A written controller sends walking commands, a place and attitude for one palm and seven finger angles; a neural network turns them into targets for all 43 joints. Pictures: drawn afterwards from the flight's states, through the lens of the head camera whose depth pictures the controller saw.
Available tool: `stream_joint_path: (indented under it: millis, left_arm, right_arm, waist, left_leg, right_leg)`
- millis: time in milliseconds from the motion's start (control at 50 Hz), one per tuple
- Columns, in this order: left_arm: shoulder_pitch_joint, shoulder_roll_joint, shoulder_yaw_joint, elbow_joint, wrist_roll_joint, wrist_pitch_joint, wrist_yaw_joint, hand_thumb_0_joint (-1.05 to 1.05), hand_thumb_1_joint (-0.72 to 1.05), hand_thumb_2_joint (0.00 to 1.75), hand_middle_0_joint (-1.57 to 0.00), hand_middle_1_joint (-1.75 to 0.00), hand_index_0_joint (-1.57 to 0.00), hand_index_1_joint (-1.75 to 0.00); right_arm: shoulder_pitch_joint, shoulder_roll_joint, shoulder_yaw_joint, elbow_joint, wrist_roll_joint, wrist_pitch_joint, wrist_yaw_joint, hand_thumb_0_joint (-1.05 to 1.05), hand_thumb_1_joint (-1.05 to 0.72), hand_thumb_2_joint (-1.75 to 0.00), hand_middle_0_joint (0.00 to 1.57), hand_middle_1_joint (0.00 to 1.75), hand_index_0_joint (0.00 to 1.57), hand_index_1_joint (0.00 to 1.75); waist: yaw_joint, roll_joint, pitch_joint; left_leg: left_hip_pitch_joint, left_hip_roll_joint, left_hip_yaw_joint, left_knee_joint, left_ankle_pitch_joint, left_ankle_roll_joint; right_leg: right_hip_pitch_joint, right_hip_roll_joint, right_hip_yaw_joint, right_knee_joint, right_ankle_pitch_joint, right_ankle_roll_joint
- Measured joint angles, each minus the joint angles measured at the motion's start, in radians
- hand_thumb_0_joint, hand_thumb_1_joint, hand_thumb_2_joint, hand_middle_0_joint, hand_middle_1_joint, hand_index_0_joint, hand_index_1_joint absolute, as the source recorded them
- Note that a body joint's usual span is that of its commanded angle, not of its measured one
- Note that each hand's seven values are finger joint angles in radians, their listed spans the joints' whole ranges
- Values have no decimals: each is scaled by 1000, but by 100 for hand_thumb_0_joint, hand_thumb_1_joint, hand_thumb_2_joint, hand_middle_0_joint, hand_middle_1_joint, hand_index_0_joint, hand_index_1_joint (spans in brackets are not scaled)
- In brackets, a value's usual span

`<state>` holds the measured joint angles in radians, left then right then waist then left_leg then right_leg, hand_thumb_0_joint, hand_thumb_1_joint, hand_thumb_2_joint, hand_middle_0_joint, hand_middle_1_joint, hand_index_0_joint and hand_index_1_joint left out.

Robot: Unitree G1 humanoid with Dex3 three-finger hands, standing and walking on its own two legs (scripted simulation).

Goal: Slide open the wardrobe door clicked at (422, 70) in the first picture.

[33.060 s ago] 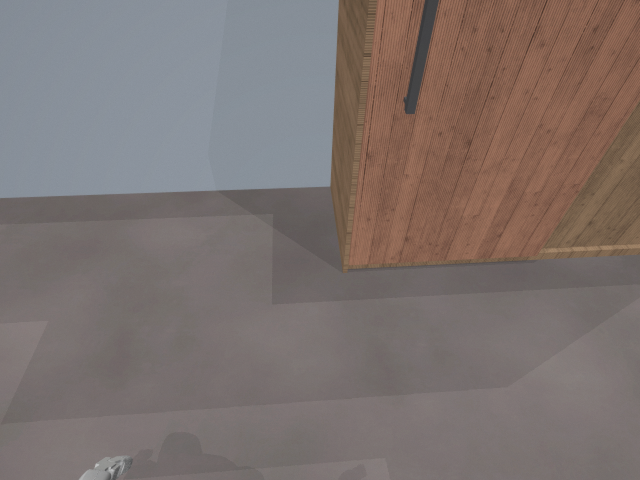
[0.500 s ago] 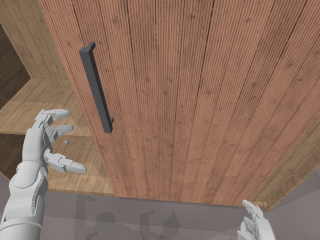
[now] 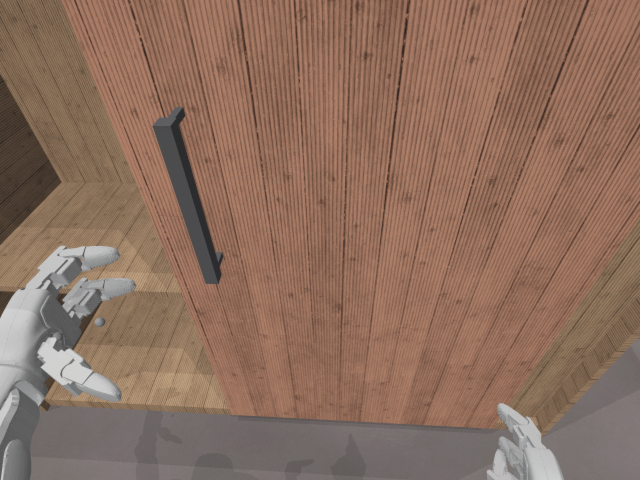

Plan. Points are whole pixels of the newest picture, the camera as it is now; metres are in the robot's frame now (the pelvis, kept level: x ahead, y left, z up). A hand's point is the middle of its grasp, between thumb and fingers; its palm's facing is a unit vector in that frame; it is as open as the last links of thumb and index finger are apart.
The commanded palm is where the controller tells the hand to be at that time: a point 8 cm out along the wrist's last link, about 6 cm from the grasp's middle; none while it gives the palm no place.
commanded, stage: draw the hand back to the body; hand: left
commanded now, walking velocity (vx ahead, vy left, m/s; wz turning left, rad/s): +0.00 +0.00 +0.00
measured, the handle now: (197, 205) +0.46 +0.24 +0.12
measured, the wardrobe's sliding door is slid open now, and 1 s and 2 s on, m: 0.61 0.61 0.61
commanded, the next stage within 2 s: step back with the hand held close in 1.22 s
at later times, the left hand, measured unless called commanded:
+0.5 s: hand (61, 342) +0.20 +0.28 +0.15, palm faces +0.44 -0.84 -0.32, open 12.2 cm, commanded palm +0.15 +0.31 +0.17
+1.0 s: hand (38, 338) +0.18 +0.28 +0.18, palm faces +0.46 -0.81 -0.36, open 7.7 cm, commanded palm +0.14 +0.31 +0.19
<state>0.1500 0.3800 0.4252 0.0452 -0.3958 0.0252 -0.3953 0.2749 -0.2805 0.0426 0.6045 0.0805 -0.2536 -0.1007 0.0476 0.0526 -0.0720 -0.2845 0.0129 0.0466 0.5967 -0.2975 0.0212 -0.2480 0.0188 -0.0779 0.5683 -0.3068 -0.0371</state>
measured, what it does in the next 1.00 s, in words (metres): stands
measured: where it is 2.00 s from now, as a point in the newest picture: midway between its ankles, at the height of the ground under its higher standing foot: outside the picture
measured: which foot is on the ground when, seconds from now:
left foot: down 0.00-1.00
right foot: down 0.00-1.00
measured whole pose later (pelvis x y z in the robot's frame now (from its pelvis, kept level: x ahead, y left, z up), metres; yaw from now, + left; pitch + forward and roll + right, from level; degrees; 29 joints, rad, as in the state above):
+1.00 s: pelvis +0.01 +0.02 +0.01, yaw +0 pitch -6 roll -1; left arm 0.46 0.35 0.34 -0.43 -0.08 -0.08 0.09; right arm 0.19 -0.22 0.03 0.64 0.00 -0.11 -0.07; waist 0.09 0.05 0.02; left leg -0.09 -0.02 0.06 0.42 -0.23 0.04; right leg -0.05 0.00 -0.07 0.38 -0.23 -0.01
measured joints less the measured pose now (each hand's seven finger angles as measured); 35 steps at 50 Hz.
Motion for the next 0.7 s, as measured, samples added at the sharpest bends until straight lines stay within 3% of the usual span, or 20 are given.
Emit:
stream_joint_path:
  millis: [160, 200, 260, 360, 500, 700]
  left_arm:
    - [37, -30, -59, -123, 43, -3, 47, -1, -52, 21, -25, -113, -25, -113]
    - [38, -15, -77, -159, 115, -23, 147, -1, -48, 23, -25, -111, -25, -111]
    - [59, -18, -86, -202, 187, -57, 301, -1, -41, 26, -25, -107, -25, -107]
    - [151, -51, -124, -277, 257, -85, 429, -1, -26, 33, -24, -98, -24, -98]
    - [226, -43, -140, -351, 302, -94, 484, -1, -2, 45, -24, -84, -24, -84]
    - [272, -36, -111, -410, 309, -100, 491, 0, 34, 62, -23, -63, -22, -63]
  right_arm:
    - [-31, 14, 13, 22, -5, -30, -18, 2, -90, -90, 20, 30, 20, 30]
    - [-48, 25, 15, 30, -26, -27, -14, 2, -90, -90, 20, 30, 20, 30]
    - [-77, 40, 16, 32, -42, -6, -2, 2, -90, -90, 20, 30, 20, 30]
    - [-81, 53, 14, 39, -57, 36, 12, 1, -90, -90, 20, 30, 20, 30]
    - [-60, 62, 10, 74, -69, 81, 13, 2, -90, -90, 20, 30, 20, 30]
    - [-76, 56, -8, 62, -75, 117, 29, 2, -90, -90, 20, 30, 20, 30]
  waist:
    - [27, -11, 30]
    - [27, -10, 41]
    - [20, -8, 62]
    - [24, -2, 81]
    - [38, -7, 81]
    - [31, -5, 86]
  left_leg:
    - [15, -9, -22, -2, 14, 5]
    - [24, -7, -25, -11, 21, 5]
    - [35, -8, -22, -34, 36, 6]
    - [71, -19, -6, -84, 56, 15]
    - [129, -30, -1, -131, 62, 22]
    - [174, -35, 12, -167, 64, 27]
  right_leg:
    - [31, -7, -23, -17, 13, 3]
    - [45, -4, -25, -35, 24, 3]
    - [56, -4, -22, -60, 42, 5]
    - [79, -14, -6, -92, 58, 14]
    - [134, -22, 1, -134, 62, 23]
    - [172, -26, 15, -165, 68, 30]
